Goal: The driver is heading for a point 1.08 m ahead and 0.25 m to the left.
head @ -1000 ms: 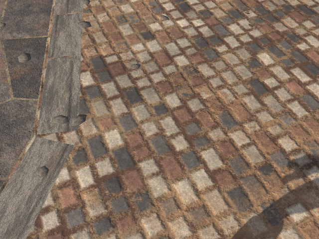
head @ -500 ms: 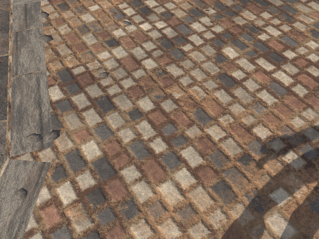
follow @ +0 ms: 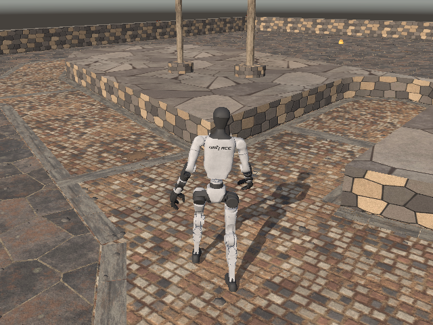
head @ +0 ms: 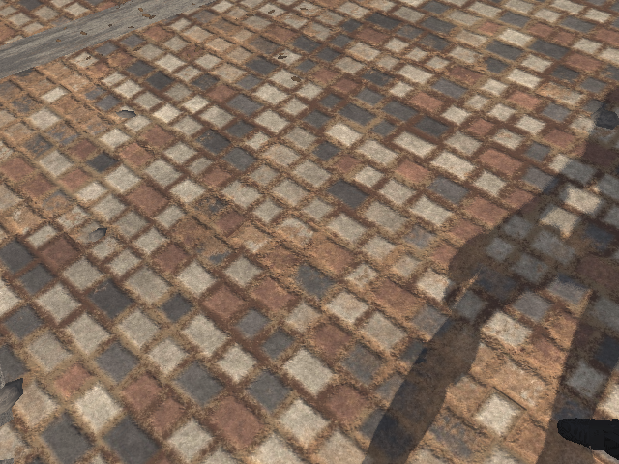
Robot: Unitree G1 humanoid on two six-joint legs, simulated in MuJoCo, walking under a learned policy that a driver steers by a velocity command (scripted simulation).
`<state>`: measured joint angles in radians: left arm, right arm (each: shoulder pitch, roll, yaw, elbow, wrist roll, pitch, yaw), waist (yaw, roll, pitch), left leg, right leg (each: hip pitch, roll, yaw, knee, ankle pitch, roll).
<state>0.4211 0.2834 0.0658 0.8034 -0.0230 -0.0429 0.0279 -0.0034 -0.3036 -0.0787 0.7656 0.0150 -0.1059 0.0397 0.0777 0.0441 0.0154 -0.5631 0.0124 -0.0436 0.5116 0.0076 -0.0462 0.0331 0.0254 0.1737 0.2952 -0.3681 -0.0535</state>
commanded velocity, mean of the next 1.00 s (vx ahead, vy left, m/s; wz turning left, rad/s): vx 0.48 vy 0.00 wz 0.34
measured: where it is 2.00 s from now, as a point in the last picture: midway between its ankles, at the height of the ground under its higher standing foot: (260, 246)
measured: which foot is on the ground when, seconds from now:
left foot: up 0.00-0.06, down 0.08-0.52, up 0.54-1.00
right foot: down 0.00-0.10, up 0.12-0.50, down 0.52-1.00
